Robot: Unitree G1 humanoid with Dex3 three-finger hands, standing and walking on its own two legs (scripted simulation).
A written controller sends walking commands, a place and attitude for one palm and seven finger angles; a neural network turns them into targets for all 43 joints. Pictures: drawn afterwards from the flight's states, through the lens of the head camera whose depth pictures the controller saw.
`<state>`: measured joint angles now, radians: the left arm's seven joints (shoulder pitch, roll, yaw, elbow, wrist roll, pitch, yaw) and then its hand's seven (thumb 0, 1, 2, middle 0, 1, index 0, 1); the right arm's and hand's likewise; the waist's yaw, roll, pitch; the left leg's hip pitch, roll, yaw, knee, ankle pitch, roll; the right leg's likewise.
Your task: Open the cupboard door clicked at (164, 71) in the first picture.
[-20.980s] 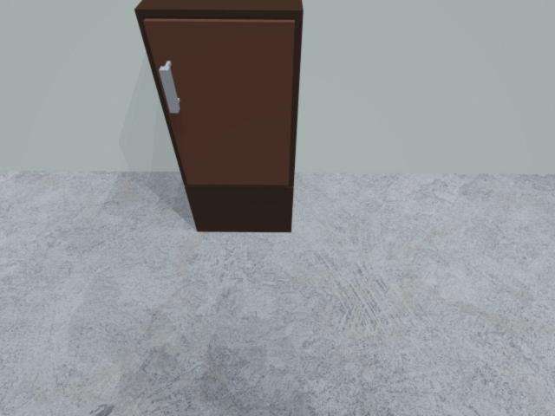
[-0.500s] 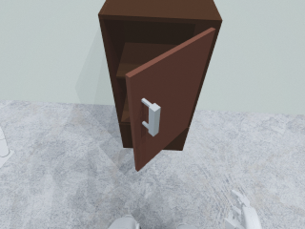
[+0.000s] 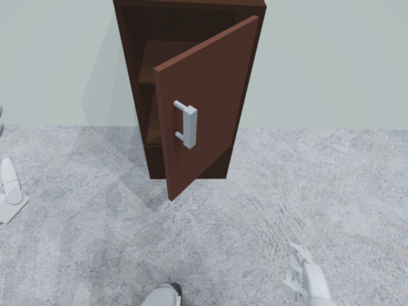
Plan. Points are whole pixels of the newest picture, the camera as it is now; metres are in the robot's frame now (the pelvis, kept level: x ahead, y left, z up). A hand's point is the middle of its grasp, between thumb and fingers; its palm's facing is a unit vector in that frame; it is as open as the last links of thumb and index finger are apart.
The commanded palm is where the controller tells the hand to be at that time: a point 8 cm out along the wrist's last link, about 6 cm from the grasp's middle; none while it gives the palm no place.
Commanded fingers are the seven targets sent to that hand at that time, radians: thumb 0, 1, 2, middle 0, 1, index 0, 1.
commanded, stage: stop stepping back and stand still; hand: left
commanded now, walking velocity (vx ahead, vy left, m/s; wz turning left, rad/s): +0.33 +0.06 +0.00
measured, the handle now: (183, 124) +0.55 +0.12 +0.00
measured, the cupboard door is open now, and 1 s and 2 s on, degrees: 47 47 47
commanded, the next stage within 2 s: let the arm hang, fingers relaxed in 1.16 s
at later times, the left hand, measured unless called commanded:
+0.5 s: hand out of the picture +0.13 +0.27 +0.17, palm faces +0.50 -0.76 -0.42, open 7.4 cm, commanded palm +0.07 +0.30 +0.19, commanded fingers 0.00 0.90 0.90 -0.20 -0.30 -0.20 -0.30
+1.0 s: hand out of the picture +0.10 +0.29 +0.16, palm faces +0.44 -0.77 -0.46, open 7.4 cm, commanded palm +0.04 +0.33 +0.19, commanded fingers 0.00 0.90 0.90 -0.20 -0.30 -0.20 -0.30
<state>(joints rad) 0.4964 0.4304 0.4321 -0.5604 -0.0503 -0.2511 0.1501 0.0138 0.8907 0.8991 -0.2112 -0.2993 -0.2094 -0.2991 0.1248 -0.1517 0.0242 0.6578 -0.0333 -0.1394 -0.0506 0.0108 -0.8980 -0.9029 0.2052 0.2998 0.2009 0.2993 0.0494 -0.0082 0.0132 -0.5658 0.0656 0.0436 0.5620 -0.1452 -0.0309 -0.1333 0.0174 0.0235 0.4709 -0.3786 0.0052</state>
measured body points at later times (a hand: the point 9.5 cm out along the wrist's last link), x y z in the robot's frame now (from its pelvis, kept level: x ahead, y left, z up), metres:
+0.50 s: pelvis -0.05 -0.01 +0.01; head -0.07 -0.01 +0.46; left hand +0.10 +0.30 +0.20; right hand +0.07 -0.27 -0.08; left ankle -0.06 +0.13 -0.72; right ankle -0.07 -0.10 -0.73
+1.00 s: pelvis -0.09 +0.02 +0.02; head -0.08 +0.03 +0.47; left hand +0.07 +0.33 +0.19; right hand +0.08 -0.20 -0.07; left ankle -0.06 +0.13 -0.73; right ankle -0.07 -0.10 -0.73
